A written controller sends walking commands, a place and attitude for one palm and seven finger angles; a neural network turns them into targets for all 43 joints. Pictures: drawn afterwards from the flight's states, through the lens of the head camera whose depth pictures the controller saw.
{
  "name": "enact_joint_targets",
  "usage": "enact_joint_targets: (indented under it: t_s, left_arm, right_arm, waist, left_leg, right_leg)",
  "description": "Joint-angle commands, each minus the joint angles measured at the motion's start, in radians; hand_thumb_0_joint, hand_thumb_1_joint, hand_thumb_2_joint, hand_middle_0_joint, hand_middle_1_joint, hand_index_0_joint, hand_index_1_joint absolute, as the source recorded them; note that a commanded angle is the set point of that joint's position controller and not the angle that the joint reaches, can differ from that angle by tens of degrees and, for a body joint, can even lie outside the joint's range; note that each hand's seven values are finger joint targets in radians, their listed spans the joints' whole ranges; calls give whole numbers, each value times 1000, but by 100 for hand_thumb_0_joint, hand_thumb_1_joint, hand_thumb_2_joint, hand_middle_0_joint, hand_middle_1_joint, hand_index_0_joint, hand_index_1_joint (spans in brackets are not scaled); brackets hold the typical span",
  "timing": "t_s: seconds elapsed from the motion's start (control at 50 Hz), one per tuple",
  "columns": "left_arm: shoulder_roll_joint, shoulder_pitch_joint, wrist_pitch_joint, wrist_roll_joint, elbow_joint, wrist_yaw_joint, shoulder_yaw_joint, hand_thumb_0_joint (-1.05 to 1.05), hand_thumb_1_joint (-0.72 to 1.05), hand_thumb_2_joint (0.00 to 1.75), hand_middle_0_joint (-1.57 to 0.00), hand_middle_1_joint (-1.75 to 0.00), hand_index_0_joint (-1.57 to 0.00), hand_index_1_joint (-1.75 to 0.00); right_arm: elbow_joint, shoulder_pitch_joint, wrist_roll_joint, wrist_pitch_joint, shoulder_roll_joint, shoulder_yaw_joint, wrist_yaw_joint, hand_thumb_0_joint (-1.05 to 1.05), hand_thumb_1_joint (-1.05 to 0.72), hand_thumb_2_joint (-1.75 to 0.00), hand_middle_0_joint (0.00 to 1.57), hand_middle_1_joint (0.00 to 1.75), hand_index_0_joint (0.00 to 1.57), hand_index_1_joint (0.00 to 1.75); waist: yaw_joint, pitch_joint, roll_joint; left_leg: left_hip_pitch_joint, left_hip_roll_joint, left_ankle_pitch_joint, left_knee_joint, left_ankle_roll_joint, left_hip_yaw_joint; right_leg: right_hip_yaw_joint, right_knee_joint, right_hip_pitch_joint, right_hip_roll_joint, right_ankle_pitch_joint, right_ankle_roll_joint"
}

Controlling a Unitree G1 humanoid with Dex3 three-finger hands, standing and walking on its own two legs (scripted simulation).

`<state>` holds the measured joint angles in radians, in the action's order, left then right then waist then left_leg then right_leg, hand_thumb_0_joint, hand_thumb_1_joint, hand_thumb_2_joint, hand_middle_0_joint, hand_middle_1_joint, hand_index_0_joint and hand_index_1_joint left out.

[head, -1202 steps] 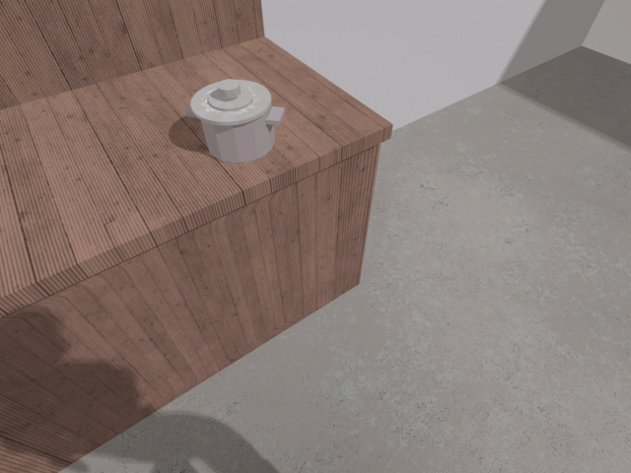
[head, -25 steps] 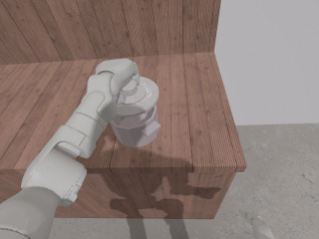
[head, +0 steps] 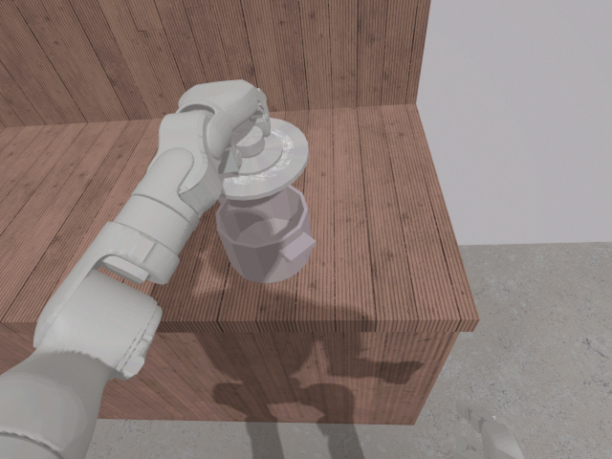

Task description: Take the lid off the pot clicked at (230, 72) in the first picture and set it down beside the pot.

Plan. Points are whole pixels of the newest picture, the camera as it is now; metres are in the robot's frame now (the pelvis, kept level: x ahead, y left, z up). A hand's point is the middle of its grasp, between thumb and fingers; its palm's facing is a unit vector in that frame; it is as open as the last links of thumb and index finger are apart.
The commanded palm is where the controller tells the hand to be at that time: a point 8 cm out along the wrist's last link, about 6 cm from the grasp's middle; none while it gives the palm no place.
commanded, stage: lift the lid straight up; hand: left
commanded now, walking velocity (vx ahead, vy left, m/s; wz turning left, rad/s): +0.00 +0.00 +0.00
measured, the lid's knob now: (248, 140) +0.49 +0.08 +0.18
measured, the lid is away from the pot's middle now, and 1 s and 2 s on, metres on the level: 0.01 0.02 0.16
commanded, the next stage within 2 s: move the lid sideways beside the pot in 0.60 s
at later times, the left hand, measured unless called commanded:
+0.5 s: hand (225, 118) +0.45 +0.09 +0.24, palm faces -0.11 -0.03 -0.99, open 7.9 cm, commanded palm +0.42 +0.10 +0.30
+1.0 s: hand (206, 125) +0.45 +0.12 +0.24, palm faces -0.13 -0.02 -0.99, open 7.9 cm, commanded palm +0.42 +0.13 +0.30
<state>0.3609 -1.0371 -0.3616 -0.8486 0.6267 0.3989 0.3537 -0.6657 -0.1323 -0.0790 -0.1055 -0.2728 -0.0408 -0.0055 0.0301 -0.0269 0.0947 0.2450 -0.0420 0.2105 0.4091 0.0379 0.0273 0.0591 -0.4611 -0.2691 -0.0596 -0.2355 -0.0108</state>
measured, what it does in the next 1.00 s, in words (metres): stands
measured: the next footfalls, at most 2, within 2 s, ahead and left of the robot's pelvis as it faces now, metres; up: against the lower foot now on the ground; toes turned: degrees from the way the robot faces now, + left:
none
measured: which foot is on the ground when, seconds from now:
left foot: down 0.00-1.00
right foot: down 0.00-1.00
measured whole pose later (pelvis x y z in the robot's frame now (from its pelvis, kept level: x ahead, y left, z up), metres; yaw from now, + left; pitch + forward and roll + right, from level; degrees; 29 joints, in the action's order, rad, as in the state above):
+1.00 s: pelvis -0.01 -0.01 +0.00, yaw +0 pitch +2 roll +1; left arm 0.44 -1.09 -0.36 -0.88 0.62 0.45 0.32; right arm -0.64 -0.12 -0.09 -0.11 -0.29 -0.05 0.01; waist 0.02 -0.02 0.10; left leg 0.24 -0.03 0.20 0.40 0.03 0.03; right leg 0.06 -0.46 -0.27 -0.05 -0.22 0.00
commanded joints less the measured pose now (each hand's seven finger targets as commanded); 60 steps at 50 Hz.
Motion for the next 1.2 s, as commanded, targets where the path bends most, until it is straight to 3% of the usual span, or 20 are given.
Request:
enact_joint_targets:
  t_s: [0.0, 0.04, 0.08, 0.14, 0.2, 0.26, 0.52, 0.54, 0.56, 0.66, 0.7, 0.76, 0.82, 0.86, 0.94, 0.98, 1.02, 1.08, 1.14, 1.18]
  left_arm:
    - [189, -604, -4, -39, -216, -52, -95, 0, 48, 124, -85, -96, -82, -86]
    - [239, -588, -3, -22, -222, -56, -145, 0, 48, 124, -85, -96, -82, -86]
    - [197, -642, -5, -35, -229, -54, -98, 0, 48, 124, -85, -96, -82, -86]
    - [262, -641, 3, -21, -250, -60, -156, 0, 48, 124, -85, -96, -82, -86]
    - [212, -669, -11, -40, -177, -55, -104, 0, 48, 124, -85, -96, -82, -86]
    - [227, -705, -1, -37, -212, -58, -113, 0, 48, 124, -85, -96, -82, -86]
    - [216, -696, -14, -51, -160, -35, -109, 0, 48, 124, -85, -96, -82, -86]
    - [218, -672, -7, -29, -161, -36, -118, 0, 48, 124, -85, -96, -82, -86]
    - [257, -706, -6, -46, -178, -37, -141, 0, 48, 124, -85, -96, -82, -86]
    - [282, -709, -1, -52, -208, -38, -156, 0, 48, 124, -85, -96, -82, -86]
    - [265, -702, -12, -64, -170, -36, -142, 0, 48, 124, -85, -96, -82, -86]
    - [341, -653, -7, -68, -171, -40, -207, 0, 48, 124, -85, -96, -82, -86]
    - [316, -634, -16, -73, -123, -24, -177, 0, 48, 124, -85, -96, -82, -86]
    - [303, -655, 3, -64, -218, -17, -160, 0, 48, 124, -85, -96, -82, -86]
    - [311, -662, 11, -43, -241, -2, -158, 0, 48, 124, -85, -96, -82, -86]
    - [387, -676, 5, -68, -174, 5, -207, 0, 48, 124, -85, -96, -82, -86]
    - [333, -696, 14, -65, -182, 19, -154, 0, 48, 124, -85, -96, -82, -86]
    - [381, -695, 30, -68, -236, 25, -192, 0, 48, 124, -85, -96, -82, -86]
    - [365, -628, 33, -51, -204, 41, -184, 0, 48, 124, -85, -96, -82, -86]
    - [414, -622, 31, -67, -150, 49, -220, 0, 48, 124, -85, -96, -82, -86]
  right_arm:
    - [159, 131, 1, 51, -89, 30, 0, 0, -90, -90, 20, 30, 20, 30]
    - [154, 130, 2, 43, -108, 32, 2, 0, -90, -90, 20, 30, 20, 30]
    - [159, 140, -1, 45, -90, 27, 3, 0, -90, -90, 20, 30, 20, 30]
    - [161, 142, 3, 50, -103, 29, 7, 0, -90, -90, 20, 30, 20, 30]
    - [147, 139, -3, 45, -91, 20, 12, 0, -90, -90, 20, 30, 20, 30]
    - [157, 143, 0, 54, -89, 18, 14, 0, -90, -90, 20, 30, 20, 30]
    - [157, 145, -2, 44, -95, 19, 12, 0, -90, -90, 20, 30, 20, 30]
    - [160, 143, -1, 43, -102, 22, 11, 0, -90, -90, 20, 30, 20, 30]
    - [159, 141, 0, 45, -97, 16, 13, 0, -90, -90, 20, 30, 20, 30]
    - [167, 144, 1, 53, -94, 19, 17, 0, -90, -90, 20, 30, 20, 30]
    - [155, 135, -2, 46, -97, 18, 16, 0, -90, -90, 20, 30, 20, 30]
    - [165, 146, 2, 45, -102, 17, 19, 0, -90, -90, 20, 30, 20, 30]
    - [163, 148, -5, 35, -105, 14, 25, 0, -90, -90, 20, 30, 20, 30]
    - [185, 156, -6, 41, -99, 18, 21, 0, -90, -90, 20, 30, 20, 30]
    - [185, 150, -8, 50, -107, 25, 26, 0, -90, -90, 20, 30, 20, 30]
    - [164, 132, -7, 45, -110, 17, 37, 0, -90, -90, 20, 30, 20, 30]
    - [166, 135, -12, 53, -104, 17, 39, 0, -90, -90, 20, 30, 20, 30]
    - [174, 127, -6, 59, -108, 22, 36, 0, -90, -90, 20, 30, 20, 30]
    - [170, 117, -7, 56, -119, 29, 31, 0, -90, -90, 20, 30, 20, 30]
    - [165, 114, -9, 45, -120, 23, 32, 0, -90, -90, 20, 30, 20, 30]
  waist:
    - [-7, -424, -143]
    - [-12, -422, -147]
    - [-3, -418, -151]
    - [-13, -437, -130]
    - [-1, -391, -160]
    - [-7, -446, -132]
    - [-9, -418, -157]
    - [-8, -414, -169]
    - [-14, -435, -166]
    - [-17, -475, -155]
    - [-14, -419, -178]
    - [-31, -451, -165]
    - [-22, -383, -202]
    - [-22, -448, -152]
    - [-7, -434, -123]
    - [-9, -401, -172]
    - [-1, -391, -145]
    - [-10, -449, -115]
    - [-3, -411, -119]
    - [-10, -369, -152]
  left_leg:
    - [-178, -1, -298, -10, 24, -64]
    - [-163, 0, -295, -12, 24, -62]
    - [-170, 0, -269, -15, 23, -61]
    - [-175, -2, -274, -11, 25, -65]
    - [-152, 2, -235, -25, 21, -59]
    - [-175, 0, -243, -24, 20, -65]
    - [-150, 0, -253, -16, 22, -52]
    - [-141, -2, -247, -15, 23, -58]
    - [-140, -2, -243, -24, 24, -54]
    - [-157, -3, -285, -16, 27, -52]
    - [-138, 3, -267, -21, 25, -50]
    - [-130, -1, -270, -21, 26, -44]
    - [-96, 3, -221, -30, 26, -36]
    - [-144, 0, -251, -24, 29, -43]
    - [-170, -5, -257, -8, 36, -51]
    - [-132, -4, -204, -24, 35, -44]
    - [-145, -6, -204, -25, 33, -49]
    - [-182, -5, -247, -16, 35, -58]
    - [-175, -4, -265, -10, 34, -61]
    - [-139, -2, -220, -23, 32, -56]
  right_leg:
    - [-10, 20, 136, 46, 346, 52]
    - [-12, 22, 152, 40, 352, 55]
    - [-11, 25, 132, 45, 325, 51]
    - [-15, 24, 147, 39, 326, 56]
    - [-9, 31, 113, 45, 287, 51]
    - [-14, 23, 132, 42, 285, 53]
    - [-18, 26, 137, 37, 318, 52]
    - [-17, 30, 138, 32, 314, 54]
    - [-21, 29, 161, 36, 316, 49]
    - [-30, 21, 193, 34, 363, 49]
    - [-20, 28, 162, 37, 346, 49]
    - [-31, 23, 201, 32, 357, 48]
    - [-26, 37, 170, 30, 322, 43]
    - [-30, 30, 185, 31, 329, 45]
    - [-29, 40, 158, 31, 331, 49]
    - [-30, 49, 162, 34, 304, 41]
    - [-25, 47, 138, 35, 289, 44]
    - [-27, 41, 160, 36, 315, 49]
    - [-22, 47, 143, 33, 324, 52]
    - [-17, 54, 137, 37, 293, 48]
